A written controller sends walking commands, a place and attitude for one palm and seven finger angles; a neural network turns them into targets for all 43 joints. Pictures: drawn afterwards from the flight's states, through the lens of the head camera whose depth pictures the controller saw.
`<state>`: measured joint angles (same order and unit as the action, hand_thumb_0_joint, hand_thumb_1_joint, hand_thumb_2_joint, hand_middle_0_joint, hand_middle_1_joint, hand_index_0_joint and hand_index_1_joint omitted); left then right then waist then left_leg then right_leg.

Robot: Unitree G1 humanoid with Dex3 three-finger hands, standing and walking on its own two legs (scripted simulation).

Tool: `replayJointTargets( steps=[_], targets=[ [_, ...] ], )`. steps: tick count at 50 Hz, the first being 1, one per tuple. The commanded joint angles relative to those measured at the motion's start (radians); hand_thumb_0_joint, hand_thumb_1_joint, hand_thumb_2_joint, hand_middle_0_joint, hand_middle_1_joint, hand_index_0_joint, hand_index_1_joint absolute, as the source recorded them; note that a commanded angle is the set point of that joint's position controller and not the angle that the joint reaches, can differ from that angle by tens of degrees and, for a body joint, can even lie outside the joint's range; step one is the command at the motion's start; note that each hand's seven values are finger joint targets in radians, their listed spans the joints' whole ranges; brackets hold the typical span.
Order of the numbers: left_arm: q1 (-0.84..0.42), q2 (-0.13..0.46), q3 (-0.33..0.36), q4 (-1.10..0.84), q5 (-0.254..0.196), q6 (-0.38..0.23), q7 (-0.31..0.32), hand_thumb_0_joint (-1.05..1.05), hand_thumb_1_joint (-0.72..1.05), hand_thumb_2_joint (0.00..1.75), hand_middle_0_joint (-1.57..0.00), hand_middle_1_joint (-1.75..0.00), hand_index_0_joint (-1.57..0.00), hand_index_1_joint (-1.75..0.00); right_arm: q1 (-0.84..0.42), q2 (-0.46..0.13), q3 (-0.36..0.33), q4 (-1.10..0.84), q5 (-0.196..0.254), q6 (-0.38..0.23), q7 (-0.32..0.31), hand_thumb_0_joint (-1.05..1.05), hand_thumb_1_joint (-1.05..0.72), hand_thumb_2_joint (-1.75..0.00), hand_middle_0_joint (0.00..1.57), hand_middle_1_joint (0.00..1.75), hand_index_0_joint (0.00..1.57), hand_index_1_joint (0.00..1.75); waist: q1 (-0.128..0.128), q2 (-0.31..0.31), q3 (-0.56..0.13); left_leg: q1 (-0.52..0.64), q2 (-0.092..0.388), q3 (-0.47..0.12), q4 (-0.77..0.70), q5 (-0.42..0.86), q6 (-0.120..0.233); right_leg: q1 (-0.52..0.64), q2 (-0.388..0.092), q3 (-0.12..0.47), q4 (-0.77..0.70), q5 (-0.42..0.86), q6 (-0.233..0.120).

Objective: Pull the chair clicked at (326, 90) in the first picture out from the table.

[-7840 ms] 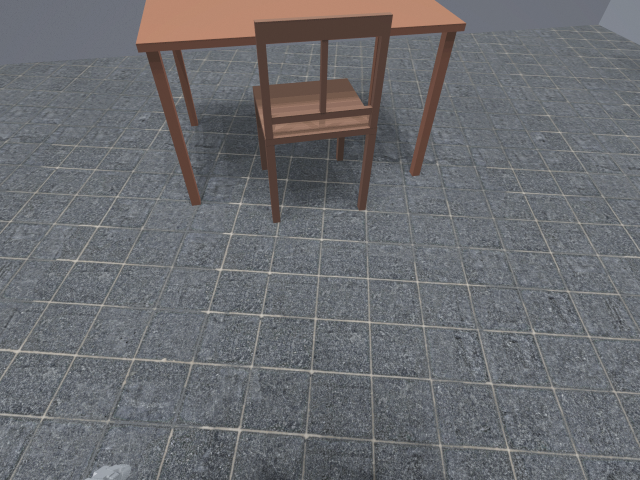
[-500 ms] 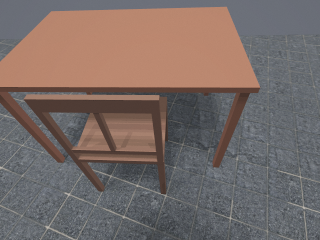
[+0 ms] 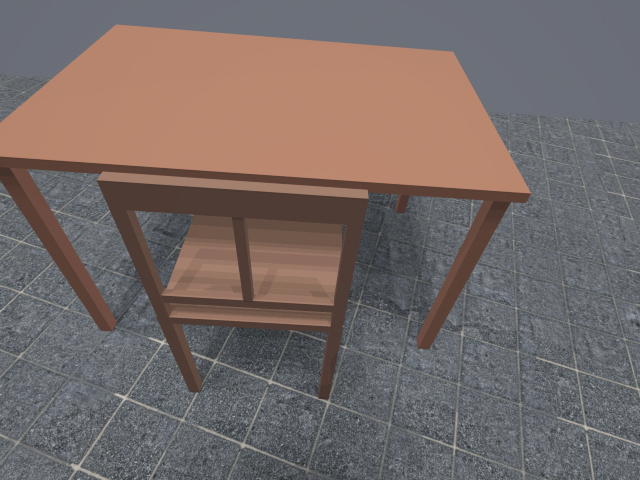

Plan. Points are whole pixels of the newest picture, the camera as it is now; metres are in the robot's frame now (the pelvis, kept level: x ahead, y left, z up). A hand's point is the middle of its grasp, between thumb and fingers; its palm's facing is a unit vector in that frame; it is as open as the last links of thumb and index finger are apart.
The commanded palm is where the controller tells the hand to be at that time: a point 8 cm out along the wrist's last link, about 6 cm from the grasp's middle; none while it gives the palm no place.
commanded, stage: look again from close up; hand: left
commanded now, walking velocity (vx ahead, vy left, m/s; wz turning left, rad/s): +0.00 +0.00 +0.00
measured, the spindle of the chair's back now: (244, 260) +0.53 +0.19 -0.12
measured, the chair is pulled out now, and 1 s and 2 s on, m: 0.00 0.00 0.00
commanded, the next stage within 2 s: none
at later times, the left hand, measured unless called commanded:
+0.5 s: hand out of the picture +0.00 +0.14 -0.17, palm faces +0.02 -0.99 -0.15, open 7.4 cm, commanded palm none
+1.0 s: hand out of the picture -0.01 +0.10 -0.17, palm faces +0.04 -0.99 -0.14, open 7.4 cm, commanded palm none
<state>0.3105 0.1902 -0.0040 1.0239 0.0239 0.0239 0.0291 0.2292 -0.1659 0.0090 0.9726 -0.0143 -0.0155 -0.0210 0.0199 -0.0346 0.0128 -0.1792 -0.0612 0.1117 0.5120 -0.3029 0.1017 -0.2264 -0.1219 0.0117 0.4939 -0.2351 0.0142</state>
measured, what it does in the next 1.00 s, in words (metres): shifts its weight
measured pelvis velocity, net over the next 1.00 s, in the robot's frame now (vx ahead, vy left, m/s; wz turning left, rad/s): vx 0.01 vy -0.05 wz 0.00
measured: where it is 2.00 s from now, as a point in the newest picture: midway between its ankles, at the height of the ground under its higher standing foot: outside the picture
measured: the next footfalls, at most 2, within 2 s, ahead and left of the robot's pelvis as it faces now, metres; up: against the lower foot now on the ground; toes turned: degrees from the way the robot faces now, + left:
none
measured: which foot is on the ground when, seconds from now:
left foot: down 0.00-1.00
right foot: down 0.00-1.00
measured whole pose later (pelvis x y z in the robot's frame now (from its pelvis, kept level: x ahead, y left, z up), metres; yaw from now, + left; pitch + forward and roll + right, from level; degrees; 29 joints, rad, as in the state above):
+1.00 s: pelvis +0.01 -0.05 +0.01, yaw +0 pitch -2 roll +0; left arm 0.34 0.12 -0.01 1.11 0.01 -0.02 0.04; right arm 0.27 -0.14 0.01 1.15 0.00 -0.02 -0.02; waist 0.00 -0.02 0.03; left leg -0.14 0.01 0.08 0.45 -0.28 0.02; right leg -0.19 -0.06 -0.02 0.43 -0.21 0.04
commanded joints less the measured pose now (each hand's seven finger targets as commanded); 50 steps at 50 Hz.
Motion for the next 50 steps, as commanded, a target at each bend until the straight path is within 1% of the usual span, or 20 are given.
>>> replayJointTargets(
  steps=[1,4,5,6,9,12,13,15,18,23,24,28,30,34,35,39,42,44,45,50],
  targets=[
    [0.061,0.055,0.010,-0.037,-0.001,-0.016,0.005,0.00,0.90,0.90,-0.20,-0.30,-0.20,-0.30,0.061,-0.143,-0.030,-0.023,0.000,-0.012,-0.008,0.00,-0.90,-0.90,0.20,0.30,0.20,0.30,-0.011,0.077,0.060,-0.078,0.193,-0.221,-0.257,0.067,-0.075,0.003,0.031,-0.026,-0.019,0.044,-0.014],
    [0.065,0.055,0.011,-0.030,-0.004,-0.019,0.005,0.00,0.90,0.90,-0.20,-0.30,-0.20,-0.30,0.075,-0.138,-0.028,-0.003,0.002,-0.015,-0.008,0.00,-0.90,-0.90,0.20,0.30,0.20,0.30,-0.013,0.068,0.048,-0.060,0.188,-0.212,-0.250,0.108,-0.078,0.014,0.025,-0.020,-0.031,0.059,-0.016],
    [0.065,0.054,0.010,-0.027,-0.005,-0.020,0.006,0.00,0.90,0.90,-0.20,-0.30,-0.20,-0.30,0.080,-0.137,-0.027,0.005,0.002,-0.015,-0.008,0.00,-0.90,-0.90,0.20,0.30,0.20,0.30,-0.013,0.061,0.057,-0.065,0.188,-0.209,-0.251,0.107,-0.082,0.014,0.023,-0.020,-0.033,0.061,-0.016],
    [0.071,0.050,0.009,-0.021,-0.006,-0.021,0.006,0.00,0.90,0.90,-0.20,-0.30,-0.20,-0.30,0.085,-0.136,-0.026,0.016,0.003,-0.016,-0.008,0.00,-0.90,-0.90,0.20,0.30,0.20,0.30,-0.014,0.075,0.055,-0.058,0.186,-0.206,-0.251,0.119,-0.084,0.016,0.022,-0.018,-0.035,0.067,-0.016],
    [0.084,0.047,0.008,-0.005,-0.008,-0.024,0.007,0.00,0.90,0.90,-0.20,-0.30,-0.20,-0.30,0.098,-0.125,-0.020,0.042,0.004,-0.016,-0.008,0.00,-0.90,-0.90,0.20,0.30,0.20,0.30,-0.009,0.057,0.062,-0.062,0.179,-0.194,-0.246,0.119,-0.077,0.030,0.014,-0.014,-0.050,0.082,-0.017],
    [0.088,0.041,0.006,0.010,-0.010,-0.027,0.009,0.00,0.90,0.90,-0.20,-0.30,-0.20,-0.30,0.117,-0.114,-0.017,0.068,0.006,-0.017,-0.007,0.00,-0.90,-0.90,0.20,0.30,0.20,0.30,-0.013,0.061,0.064,-0.066,0.172,-0.186,-0.243,0.115,-0.073,0.041,0.010,-0.011,-0.054,0.096,-0.018],
    [0.088,0.042,0.007,0.014,-0.010,-0.027,0.008,0.00,0.90,0.90,-0.20,-0.30,-0.20,-0.30,0.117,-0.108,-0.016,0.076,0.007,-0.017,-0.008,0.00,-0.90,-0.90,0.20,0.30,0.20,0.30,-0.010,0.047,0.076,-0.070,0.173,-0.182,-0.243,0.116,-0.070,0.041,0.011,-0.012,-0.059,0.099,-0.017],
    [0.093,0.037,0.005,0.024,-0.011,-0.030,0.010,0.00,0.90,0.90,-0.20,-0.30,-0.20,-0.30,0.125,-0.104,-0.015,0.089,0.008,-0.018,-0.006,0.00,-0.90,-0.90,0.20,0.30,0.20,0.30,-0.010,0.041,0.067,-0.070,0.166,-0.173,-0.231,0.116,-0.065,0.052,0.006,-0.008,-0.063,0.112,-0.016],
    [0.096,0.032,0.005,0.035,-0.012,-0.034,0.012,0.00,0.90,0.90,-0.20,-0.30,-0.20,-0.30,0.136,-0.091,-0.014,0.106,0.009,-0.019,-0.007,0.00,-0.90,-0.90,0.20,0.30,0.20,0.30,-0.011,0.023,0.064,-0.059,0.160,-0.156,-0.213,0.154,-0.061,0.059,0.005,-0.003,-0.068,0.140,-0.017],
    [0.097,0.024,0.005,0.044,-0.012,-0.036,0.015,0.00,0.90,0.90,-0.20,-0.30,-0.20,-0.30,0.139,-0.076,-0.015,0.125,0.011,-0.017,-0.006,0.00,-0.90,-0.90,0.20,0.30,0.20,0.30,-0.013,0.027,0.075,-0.061,0.155,-0.144,-0.203,0.140,-0.061,0.053,0.007,0.001,-0.076,0.140,-0.014],
    [0.095,0.020,0.005,0.046,-0.012,-0.036,0.015,0.00,0.90,0.90,-0.20,-0.30,-0.20,-0.30,0.134,-0.074,-0.015,0.127,0.010,-0.018,-0.007,0.00,-0.90,-0.90,0.20,0.30,0.20,0.30,-0.014,0.038,0.078,-0.060,0.154,-0.140,-0.200,0.145,-0.062,0.048,0.006,0.004,-0.075,0.147,-0.014],
    [0.097,0.015,0.006,0.049,-0.011,-0.039,0.016,0.00,0.90,0.90,-0.20,-0.30,-0.20,-0.30,0.132,-0.062,-0.016,0.132,0.011,-0.017,-0.007,0.00,-0.90,-0.90,0.20,0.30,0.20,0.30,-0.015,0.018,0.078,-0.051,0.152,-0.130,-0.188,0.149,-0.063,0.043,0.009,0.012,-0.083,0.158,-0.016],
    [0.095,0.009,0.005,0.054,-0.011,-0.040,0.017,0.00,0.90,0.90,-0.20,-0.30,-0.20,-0.30,0.125,-0.058,-0.017,0.136,0.010,-0.016,-0.008,0.00,-0.90,-0.90,0.20,0.30,0.20,0.30,-0.016,0.029,0.083,-0.049,0.151,-0.126,-0.185,0.147,-0.066,0.033,0.009,0.015,-0.086,0.156,-0.015],
    [0.098,0.007,0.005,0.054,-0.010,-0.043,0.016,0.00,0.90,0.90,-0.20,-0.30,-0.20,-0.30,0.117,-0.055,-0.017,0.138,0.011,-0.012,-0.006,0.00,-0.90,-0.90,0.20,0.30,0.20,0.30,-0.017,0.004,0.093,-0.045,0.149,-0.121,-0.179,0.123,-0.067,0.018,0.009,0.023,-0.102,0.146,-0.017],
    [0.098,0.006,0.004,0.055,-0.010,-0.044,0.016,0.00,0.90,0.90,-0.20,-0.30,-0.20,-0.30,0.118,-0.054,-0.017,0.139,0.010,-0.013,-0.006,0.00,-0.90,-0.90,0.20,0.30,0.20,0.30,-0.018,-0.001,0.082,-0.036,0.149,-0.121,-0.178,0.131,-0.067,0.020,0.007,0.023,-0.101,0.152,-0.018],
    [0.099,0.007,0.004,0.054,-0.010,-0.045,0.016,0.00,0.90,0.90,-0.20,-0.30,-0.20,-0.30,0.110,-0.055,-0.017,0.141,0.010,-0.011,-0.006,0.00,-0.90,-0.90,0.20,0.30,0.20,0.30,-0.018,0.022,0.084,-0.034,0.150,-0.118,-0.181,0.121,-0.071,0.016,0.012,0.027,-0.111,0.139,-0.019],
    [0.101,0.011,0.005,0.056,-0.010,-0.049,0.015,0.00,0.90,0.90,-0.20,-0.30,-0.20,-0.30,0.110,-0.054,-0.016,0.143,0.010,-0.013,-0.006,0.00,-0.90,-0.90,0.20,0.30,0.20,0.30,-0.018,0.015,0.060,-0.023,0.151,-0.113,-0.172,0.144,-0.072,0.035,0.007,0.027,-0.113,0.167,-0.021],
    [0.101,0.009,0.004,0.056,-0.010,-0.049,0.015,0.00,0.90,0.90,-0.20,-0.30,-0.20,-0.30,0.106,-0.054,-0.016,0.143,0.011,-0.012,-0.007,0.00,-0.90,-0.90,0.20,0.30,0.20,0.30,-0.018,0.018,0.060,-0.022,0.151,-0.113,-0.172,0.137,-0.073,0.034,0.009,0.029,-0.119,0.161,-0.022],
    [0.099,0.012,0.005,0.056,-0.010,-0.050,0.015,0.00,0.90,0.90,-0.20,-0.30,-0.20,-0.30,0.109,-0.053,-0.015,0.144,0.011,-0.012,-0.006,0.00,-0.90,-0.90,0.20,0.30,0.20,0.30,-0.018,0.008,0.056,-0.024,0.152,-0.113,-0.172,0.139,-0.074,0.038,0.009,0.028,-0.118,0.163,-0.023],
    [0.102,0.009,0.005,0.057,-0.010,-0.049,0.014,0.00,0.90,0.90,-0.20,-0.30,-0.20,-0.30,0.110,-0.050,-0.013,0.150,0.010,-0.011,-0.006,0.00,-0.90,-0.90,0.20,0.30,0.20,0.30,-0.016,0.026,0.077,-0.037,0.152,-0.115,-0.182,0.123,-0.078,0.033,0.012,0.024,-0.127,0.135,-0.024]
  ],
)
